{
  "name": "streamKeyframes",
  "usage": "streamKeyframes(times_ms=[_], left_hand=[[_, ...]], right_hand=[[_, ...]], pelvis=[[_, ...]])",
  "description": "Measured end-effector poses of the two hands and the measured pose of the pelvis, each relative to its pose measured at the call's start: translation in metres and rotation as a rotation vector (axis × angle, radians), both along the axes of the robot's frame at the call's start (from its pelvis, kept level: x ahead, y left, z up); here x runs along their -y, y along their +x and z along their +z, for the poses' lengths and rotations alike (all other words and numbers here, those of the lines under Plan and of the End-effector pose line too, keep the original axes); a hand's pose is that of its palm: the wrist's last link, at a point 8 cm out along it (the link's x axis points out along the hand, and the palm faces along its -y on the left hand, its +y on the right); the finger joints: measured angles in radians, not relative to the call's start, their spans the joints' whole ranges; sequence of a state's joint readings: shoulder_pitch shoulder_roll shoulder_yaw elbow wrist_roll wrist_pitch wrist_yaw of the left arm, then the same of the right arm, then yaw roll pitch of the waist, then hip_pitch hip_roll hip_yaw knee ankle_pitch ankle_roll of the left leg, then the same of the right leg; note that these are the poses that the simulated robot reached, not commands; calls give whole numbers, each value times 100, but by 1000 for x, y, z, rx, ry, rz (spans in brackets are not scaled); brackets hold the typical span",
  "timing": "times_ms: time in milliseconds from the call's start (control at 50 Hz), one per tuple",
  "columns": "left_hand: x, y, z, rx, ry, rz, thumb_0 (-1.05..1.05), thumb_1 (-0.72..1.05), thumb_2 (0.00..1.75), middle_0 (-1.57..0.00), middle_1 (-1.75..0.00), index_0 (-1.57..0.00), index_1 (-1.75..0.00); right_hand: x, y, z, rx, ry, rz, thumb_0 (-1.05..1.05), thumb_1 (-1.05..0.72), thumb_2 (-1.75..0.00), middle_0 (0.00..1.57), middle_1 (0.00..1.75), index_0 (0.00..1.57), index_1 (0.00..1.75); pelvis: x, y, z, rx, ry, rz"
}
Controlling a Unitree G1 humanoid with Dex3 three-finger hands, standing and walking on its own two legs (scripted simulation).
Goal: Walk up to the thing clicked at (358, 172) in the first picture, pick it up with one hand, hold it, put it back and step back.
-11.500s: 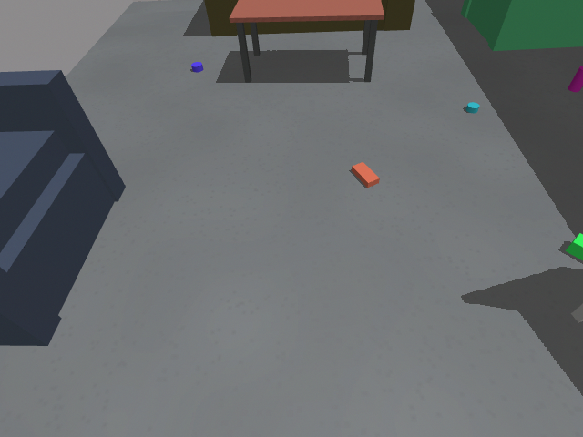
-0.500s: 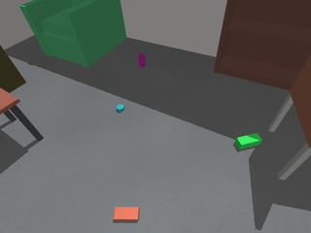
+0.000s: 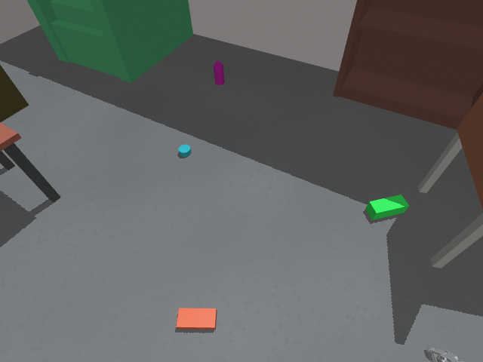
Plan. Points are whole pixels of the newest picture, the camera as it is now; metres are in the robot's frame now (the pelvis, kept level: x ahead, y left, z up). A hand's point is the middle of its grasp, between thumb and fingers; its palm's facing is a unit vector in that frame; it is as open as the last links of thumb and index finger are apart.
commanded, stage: walk up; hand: left
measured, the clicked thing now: (197, 318) +0.37 +0.23 -0.75
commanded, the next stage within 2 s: stand in 1.52 s
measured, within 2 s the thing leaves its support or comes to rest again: neither
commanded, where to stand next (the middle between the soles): +0.05 -0.01 m, yaw +1 degrees
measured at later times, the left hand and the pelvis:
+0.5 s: hand out of the picture +0.10 +0.23 -0.14, palm faces -0.01 -0.94 -0.33, open 7.4 cm; pelvis +0.01 -0.02 +0.02, yaw +0 degrees
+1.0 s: hand out of the picture +0.10 +0.23 -0.14, palm faces -0.01 -0.95 -0.32, open 7.4 cm; pelvis +0.01 -0.02 +0.02, yaw -1 degrees
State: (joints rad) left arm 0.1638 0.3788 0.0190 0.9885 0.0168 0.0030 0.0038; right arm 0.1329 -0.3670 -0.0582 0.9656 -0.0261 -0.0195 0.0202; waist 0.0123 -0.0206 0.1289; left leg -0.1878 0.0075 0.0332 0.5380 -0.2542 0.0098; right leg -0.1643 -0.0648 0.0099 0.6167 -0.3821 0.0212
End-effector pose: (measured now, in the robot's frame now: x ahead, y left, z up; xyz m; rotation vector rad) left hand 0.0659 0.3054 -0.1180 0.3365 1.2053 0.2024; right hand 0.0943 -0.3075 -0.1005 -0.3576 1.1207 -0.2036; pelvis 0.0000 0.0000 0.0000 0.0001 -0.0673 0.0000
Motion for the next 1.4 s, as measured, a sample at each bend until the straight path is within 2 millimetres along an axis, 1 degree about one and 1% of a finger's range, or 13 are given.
streamKeyframes(times_ms=[60,120,220,260,320,480,660,760,860,1100,1400], left_hand=[[-7,5,0,-15,-9,22,0,90,90,-20,-30,-20,-30],[-10,10,2,-13,-13,31,0,90,90,-20,-30,-20,-30],[-8,13,3,-26,6,19,0,90,90,-20,-30,-20,-30],[-4,12,4,-32,12,20,0,90,90,-20,-30,-20,-30],[6,12,10,-42,0,18,0,90,90,-20,-30,-20,-30],[29,24,18,-11,-30,21,0,90,90,-20,-30,-20,-30],[41,36,17,13,-44,17,0,90,90,-20,-30,-20,-30],[41,37,16,11,-44,16,0,90,90,-20,-30,-20,-30],[39,35,16,4,-41,15,0,90,90,-20,-30,-20,-30],[31,29,16,-8,-37,15,0,90,90,-20,-30,-20,-30],[27,21,14,-17,-42,22,0,90,90,-20,-30,-20,-30]], right_hand=[[-9,-8,5,-21,-1,-5,0,-90,-90,21,30,20,30],[-13,-13,6,-45,-3,-4,0,-90,-90,21,30,20,30],[-11,-14,-3,-48,15,-21,1,-90,-90,21,30,20,30],[-7,-13,-8,-49,27,-35,1,-90,-90,21,30,20,30],[-6,-10,-10,-52,46,-42,1,-90,-90,21,30,20,30],[3,-3,-9,-65,65,-26,1,-90,-90,21,30,20,30],[17,1,-1,-59,41,-36,1,-90,-90,21,30,20,30],[21,-2,2,-59,29,-45,1,-90,-90,21,30,20,30],[22,-6,2,-65,25,-51,1,-90,-90,21,30,20,30],[12,-17,-1,-85,38,-48,1,-90,-90,21,30,20,30],[5,-16,-1,-79,41,-43,1,-90,-90,21,30,20,30]], pelvis=[[-4,3,5,-2,-7,2],[-5,5,8,-3,-10,-2],[0,5,5,4,5,-12],[3,4,4,14,2,-10],[7,7,8,9,5,-7],[17,11,15,-8,4,-2],[25,14,17,-17,-1,-3],[27,15,17,-19,-2,-6],[26,15,17,-20,-4,-10],[21,12,17,-22,-1,-13],[16,11,17,-20,-1,-10]])
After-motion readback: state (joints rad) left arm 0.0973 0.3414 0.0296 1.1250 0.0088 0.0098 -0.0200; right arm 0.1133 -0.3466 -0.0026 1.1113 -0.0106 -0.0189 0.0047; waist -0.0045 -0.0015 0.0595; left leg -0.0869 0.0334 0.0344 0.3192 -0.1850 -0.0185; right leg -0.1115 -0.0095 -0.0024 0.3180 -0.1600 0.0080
